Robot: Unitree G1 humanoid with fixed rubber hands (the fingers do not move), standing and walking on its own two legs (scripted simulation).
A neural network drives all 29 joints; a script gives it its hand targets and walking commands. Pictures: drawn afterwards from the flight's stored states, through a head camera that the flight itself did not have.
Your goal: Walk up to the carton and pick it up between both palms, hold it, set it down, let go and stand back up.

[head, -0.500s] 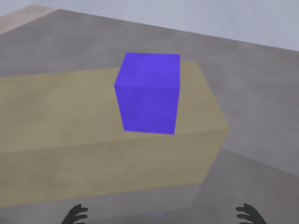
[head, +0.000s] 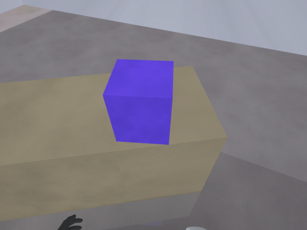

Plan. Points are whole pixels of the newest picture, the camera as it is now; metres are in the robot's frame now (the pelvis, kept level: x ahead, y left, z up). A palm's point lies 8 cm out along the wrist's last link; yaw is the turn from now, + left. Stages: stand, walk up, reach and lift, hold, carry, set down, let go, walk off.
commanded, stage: walk up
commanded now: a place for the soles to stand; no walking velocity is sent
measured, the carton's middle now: (143, 103) +0.55 +0.05 -0.02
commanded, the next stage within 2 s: none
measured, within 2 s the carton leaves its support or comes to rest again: neither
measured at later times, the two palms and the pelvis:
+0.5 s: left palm out of the picture +0.08 +0.24 -0.09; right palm (234, 168) +0.31 -0.25 -0.10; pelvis +0.14 -0.03 +0.00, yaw +8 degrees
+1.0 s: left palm (71, 204) +0.22 +0.25 -0.08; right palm (242, 166) +0.32 -0.28 -0.12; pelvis +0.15 -0.03 -0.02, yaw +6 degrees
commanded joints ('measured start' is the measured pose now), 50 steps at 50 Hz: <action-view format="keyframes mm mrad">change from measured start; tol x32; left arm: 1 37 35 30 -107 -10 -29 -7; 29 306 28 -59 -42 -50 13 77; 50 -72 158 37 -130 -6 7 97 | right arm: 1 -136 -197 -60 -76 11 -9 -1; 50 -253 -150 -29 -66 35 119 -1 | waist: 1 77 214 64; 5 198 -237 -109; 11 60 -42 203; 29 -13 226 -256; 50 28 -105 78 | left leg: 1 -234 141 -186 -231 -320 130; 8 -594 41 -58 715 -167 -29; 22 -307 -24 159 136 183 -29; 28 328 246 -159 -8 739 183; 42 -197 196 -53 -53 241 199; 46 -354 -32 111 445 -294 -32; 50 -342 -23 -8 701 -158 -55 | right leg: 1 142 -10 4 -119 150 -11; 4 638 -40 64 -232 143 -46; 7 288 -485 781 -664 -559 -254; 20 256 -149 -48 -413 783 -90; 27 118 -142 -15 -12 594 -50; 29 -21 25 -15 373 -238 34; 44 253 23 29 -197 259 8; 47 -111 -435 674 -544 110 -306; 50 -18 -208 337 -389 458 -204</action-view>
